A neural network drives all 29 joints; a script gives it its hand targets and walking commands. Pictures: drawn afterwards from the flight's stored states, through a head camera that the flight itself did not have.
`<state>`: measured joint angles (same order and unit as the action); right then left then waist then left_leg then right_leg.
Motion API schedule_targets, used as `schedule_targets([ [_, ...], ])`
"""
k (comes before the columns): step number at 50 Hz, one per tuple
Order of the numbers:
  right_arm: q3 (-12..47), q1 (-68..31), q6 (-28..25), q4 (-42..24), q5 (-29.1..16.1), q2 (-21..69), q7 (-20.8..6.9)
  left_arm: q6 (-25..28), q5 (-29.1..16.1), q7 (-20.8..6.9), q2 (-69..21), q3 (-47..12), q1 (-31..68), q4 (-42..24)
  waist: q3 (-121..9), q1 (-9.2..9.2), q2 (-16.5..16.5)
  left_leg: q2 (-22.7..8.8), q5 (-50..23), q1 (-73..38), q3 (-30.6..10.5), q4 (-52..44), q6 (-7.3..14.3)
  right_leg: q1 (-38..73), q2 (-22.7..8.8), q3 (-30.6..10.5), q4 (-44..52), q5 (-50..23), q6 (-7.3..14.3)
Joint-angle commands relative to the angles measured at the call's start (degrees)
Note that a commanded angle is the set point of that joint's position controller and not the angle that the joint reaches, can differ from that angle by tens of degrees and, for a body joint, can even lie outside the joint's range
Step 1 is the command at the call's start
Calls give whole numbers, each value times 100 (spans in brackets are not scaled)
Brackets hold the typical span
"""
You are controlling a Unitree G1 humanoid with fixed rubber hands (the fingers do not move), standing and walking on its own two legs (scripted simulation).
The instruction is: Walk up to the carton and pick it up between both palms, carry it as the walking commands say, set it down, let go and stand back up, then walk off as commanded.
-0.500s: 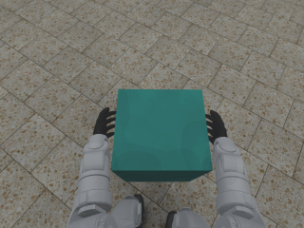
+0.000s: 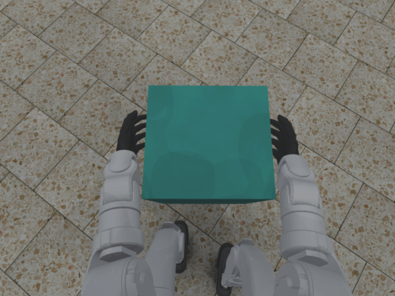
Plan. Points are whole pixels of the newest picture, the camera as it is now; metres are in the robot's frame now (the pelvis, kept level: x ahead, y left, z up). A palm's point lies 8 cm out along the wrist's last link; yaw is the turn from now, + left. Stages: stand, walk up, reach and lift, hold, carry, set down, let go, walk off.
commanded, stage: set down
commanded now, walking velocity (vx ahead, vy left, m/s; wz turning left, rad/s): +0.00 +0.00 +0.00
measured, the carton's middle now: (205, 155) +0.40 +0.04 -0.15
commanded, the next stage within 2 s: none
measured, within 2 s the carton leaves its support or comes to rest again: neither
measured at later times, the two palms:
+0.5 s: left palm (138, 146) +0.41 +0.21 -0.15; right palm (271, 151) +0.43 -0.11 -0.15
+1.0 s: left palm (146, 145) +0.44 +0.21 -0.25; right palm (259, 150) +0.46 -0.11 -0.25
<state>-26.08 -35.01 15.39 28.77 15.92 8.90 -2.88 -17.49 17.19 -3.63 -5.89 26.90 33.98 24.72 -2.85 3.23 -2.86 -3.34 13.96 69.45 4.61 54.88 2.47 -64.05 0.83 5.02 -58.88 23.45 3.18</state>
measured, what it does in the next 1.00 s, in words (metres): lowers itself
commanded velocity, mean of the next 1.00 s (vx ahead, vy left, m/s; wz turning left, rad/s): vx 0.00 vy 0.00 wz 0.00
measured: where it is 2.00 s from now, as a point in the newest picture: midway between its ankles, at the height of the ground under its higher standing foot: (201, 267)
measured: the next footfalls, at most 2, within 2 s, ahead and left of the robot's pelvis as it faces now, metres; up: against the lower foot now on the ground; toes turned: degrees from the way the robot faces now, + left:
none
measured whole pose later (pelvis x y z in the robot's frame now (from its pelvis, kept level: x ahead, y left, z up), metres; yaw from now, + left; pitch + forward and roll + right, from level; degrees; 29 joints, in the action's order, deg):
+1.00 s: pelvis -0.03 +0.01 -0.16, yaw +0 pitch +45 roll -3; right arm -25.5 -54.4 18.0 35.2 8.3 0.6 1.5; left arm -20.2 12.7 0.7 1.8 24.8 54.7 33.0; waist -8.4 2.1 -2.0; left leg -2.2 21.5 114.1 2.2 90.0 3.4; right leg -106.9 2.9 3.1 -95.4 34.0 1.7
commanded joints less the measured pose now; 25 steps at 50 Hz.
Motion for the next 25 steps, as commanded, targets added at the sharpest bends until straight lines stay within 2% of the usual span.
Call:
schedule_targets([
  [1, 3184, -3141, -103, 290, -637, 4925, -1175, 52, -721, -1405, -4844, -3329, 2839, 459, -4447, 128, 235, 884, -1613, -3427, -862, 292, 8, 286, 712, -937, 469, -1323, -180],
  [16, 3307, -4255, 160, 299, -974, 4963, -1226, -252, -948, -1368, -5004, -3346, 3817, 624, -5452, 218, 141, 937, -1176, -2412, -747, 1361, -72, -1140, 850, -725, -635, -756, -263],
  [21, 3220, -4677, 198, 310, -1142, 4872, -1235, -313, -950, -1289, -5030, -3351, 4226, 849, -5640, 39, 132, 929, -810, -2396, -754, 1697, -93, -1846, 862, -645, -846, -298, -339],
  [25, 3095, -4893, 237, 467, -1157, 4826, -1219, -366, -910, -1249, -5007, -3222, 4392, 995, -5660, 90, 211, 951, -675, -2010, -707, 1905, -111, -2065, 865, -625, -1114, -210, -347],
])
